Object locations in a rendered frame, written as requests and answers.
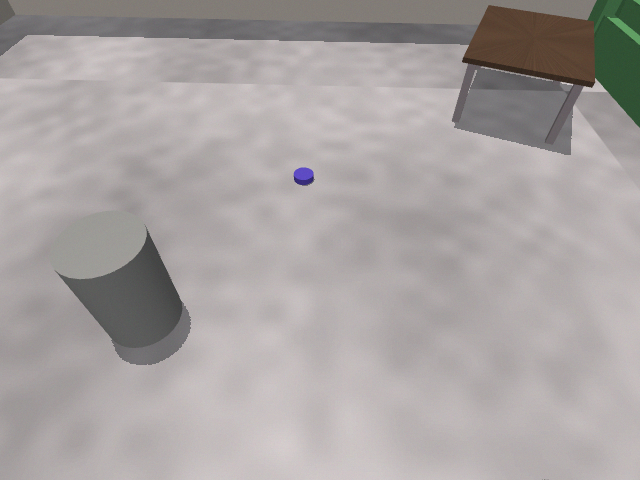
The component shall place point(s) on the sofa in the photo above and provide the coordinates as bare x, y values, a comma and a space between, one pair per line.
617, 51

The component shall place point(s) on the coffee table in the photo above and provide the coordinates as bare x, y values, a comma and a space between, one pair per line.
536, 44

